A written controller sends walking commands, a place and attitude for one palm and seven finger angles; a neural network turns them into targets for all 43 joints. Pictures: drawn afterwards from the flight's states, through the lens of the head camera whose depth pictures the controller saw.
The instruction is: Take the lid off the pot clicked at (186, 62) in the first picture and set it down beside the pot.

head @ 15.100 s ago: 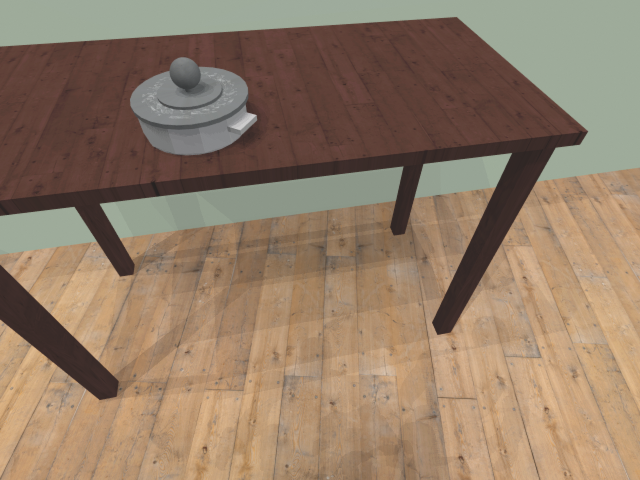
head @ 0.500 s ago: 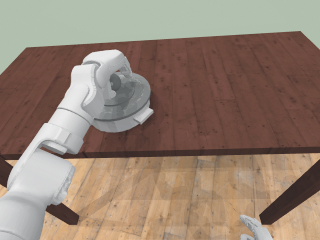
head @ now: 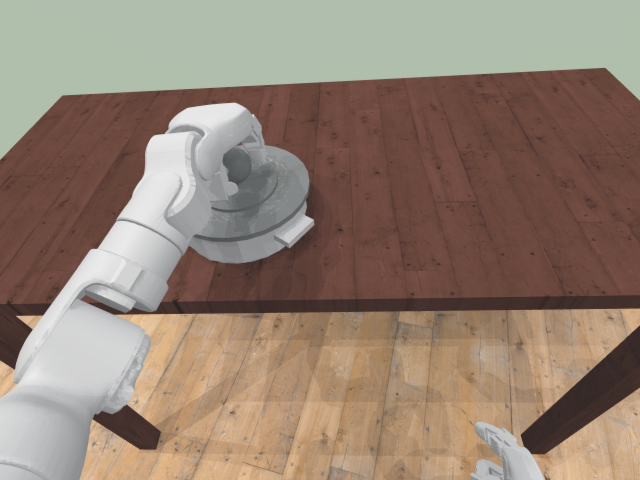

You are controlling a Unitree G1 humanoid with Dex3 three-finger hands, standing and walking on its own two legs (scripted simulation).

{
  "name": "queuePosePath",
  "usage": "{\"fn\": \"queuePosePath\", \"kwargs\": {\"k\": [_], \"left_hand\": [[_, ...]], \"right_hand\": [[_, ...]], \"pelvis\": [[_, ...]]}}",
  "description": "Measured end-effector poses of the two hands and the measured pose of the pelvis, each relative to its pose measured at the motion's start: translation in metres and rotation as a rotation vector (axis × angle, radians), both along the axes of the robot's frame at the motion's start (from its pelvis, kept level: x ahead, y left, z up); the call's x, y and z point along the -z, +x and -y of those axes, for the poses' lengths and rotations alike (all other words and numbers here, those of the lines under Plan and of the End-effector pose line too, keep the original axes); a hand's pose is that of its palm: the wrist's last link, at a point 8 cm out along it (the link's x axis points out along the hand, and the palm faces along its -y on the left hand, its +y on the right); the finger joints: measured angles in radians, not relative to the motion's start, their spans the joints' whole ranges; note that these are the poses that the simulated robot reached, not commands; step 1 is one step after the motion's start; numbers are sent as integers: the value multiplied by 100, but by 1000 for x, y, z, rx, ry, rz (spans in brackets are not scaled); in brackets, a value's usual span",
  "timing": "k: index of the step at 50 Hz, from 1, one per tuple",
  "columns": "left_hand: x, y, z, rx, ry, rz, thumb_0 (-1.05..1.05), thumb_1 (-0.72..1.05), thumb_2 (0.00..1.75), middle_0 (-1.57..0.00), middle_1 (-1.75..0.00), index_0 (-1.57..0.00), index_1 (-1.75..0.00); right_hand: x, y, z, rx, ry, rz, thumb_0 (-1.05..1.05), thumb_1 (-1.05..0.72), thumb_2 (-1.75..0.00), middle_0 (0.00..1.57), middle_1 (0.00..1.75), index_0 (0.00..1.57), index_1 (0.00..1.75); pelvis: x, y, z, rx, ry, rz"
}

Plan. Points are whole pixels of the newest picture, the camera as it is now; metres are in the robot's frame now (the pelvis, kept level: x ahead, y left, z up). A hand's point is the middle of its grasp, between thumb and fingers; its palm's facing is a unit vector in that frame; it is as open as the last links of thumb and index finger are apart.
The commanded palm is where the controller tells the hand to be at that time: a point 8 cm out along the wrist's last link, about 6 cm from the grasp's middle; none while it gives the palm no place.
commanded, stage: close the fingers and squeeze the knob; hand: left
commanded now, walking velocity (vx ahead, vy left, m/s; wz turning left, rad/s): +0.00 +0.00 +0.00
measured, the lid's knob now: (232, 165) +0.47 +0.12 +0.17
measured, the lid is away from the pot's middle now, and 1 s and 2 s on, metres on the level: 0.00 0.00 0.01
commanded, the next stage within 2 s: lift the lid straight up in 0.94 s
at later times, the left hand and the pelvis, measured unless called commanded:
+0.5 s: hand (224, 170) +0.44 +0.12 +0.18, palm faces -0.25 -0.06 -0.97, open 7.7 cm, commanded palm +0.42 +0.13 +0.24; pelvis +0.00 +0.00 +0.00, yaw +0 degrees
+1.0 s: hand (222, 172) +0.44 +0.12 +0.18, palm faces -0.23 -0.06 -0.97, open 7.7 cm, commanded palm +0.41 +0.13 +0.24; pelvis +0.00 +0.00 +0.00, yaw +0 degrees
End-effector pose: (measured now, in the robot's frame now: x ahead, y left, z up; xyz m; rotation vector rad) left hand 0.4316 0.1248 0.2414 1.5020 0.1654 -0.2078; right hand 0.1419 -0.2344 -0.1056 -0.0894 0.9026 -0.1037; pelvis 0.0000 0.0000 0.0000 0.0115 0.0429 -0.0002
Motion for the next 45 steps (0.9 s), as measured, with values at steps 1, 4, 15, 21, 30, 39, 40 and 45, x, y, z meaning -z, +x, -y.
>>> {"fn": "queuePosePath", "kwargs": {"k": [1, 4, 15, 21, 30, 39, 40, 45], "left_hand": [[0, 0, 0, 0, 1, 0, 0, 0, 120, -73, -62, -74, -63], [0, 1, -1, -2, -4, 0, 0, 5, 118, -72, -68, -74, -69], [1, 3, -1, -4, -8, -12, 0, 12, 104, -70, -80, -72, -81], [1, 4, -1, -1, -8, -10, 0, 15, 96, -69, -83, -71, -83], [2, 2, -1, -3, 0, -4, -1, 16, 95, -68, -82, -70, -84], [2, 2, -2, -6, -10, -7, 0, 17, 95, -68, -83, -70, -83], [2, 2, -2, -6, -11, -8, 0, 17, 95, -68, -83, -70, -83], [2, 1, -3, -3, -9, -3, -1, 17, 95, -68, -83, -70, -83]], "right_hand": [[0, 0, 0, 0, 0, -2, 1, -90, -90, 20, 30, 20, 30], [1, -3, 0, 2, -4, -7, 1, -90, -90, 20, 30, 20, 30], [4, -10, 3, 11, -13, -31, 1, -90, -90, 20, 30, 20, 30], [3, -11, 5, 17, -12, -28, 1, -90, -90, 20, 30, 20, 30], [3, -5, 4, 8, -6, -19, 1, -90, -90, 20, 30, 20, 30], [0, 4, 2, -4, -6, -3, 1, -90, -90, 20, 30, 20, 30], [-1, 5, 2, -4, -7, -1, 1, -90, -90, 20, 30, 20, 30], [-2, 7, 2, -2, -6, 12, 1, -90, -90, 20, 30, 20, 30]], "pelvis": [[0, 0, 0, -2, 0, 0], [0, 0, 0, 0, 0, -1], [0, 1, -1, 0, -1, -2], [0, 2, 0, 0, -2, -1], [-1, 3, 0, -1, -2, -1], [-1, 3, 1, -2, -3, -1], [-1, 3, 1, -1, -2, -1], [-1, 4, 1, 0, -3, -1]]}}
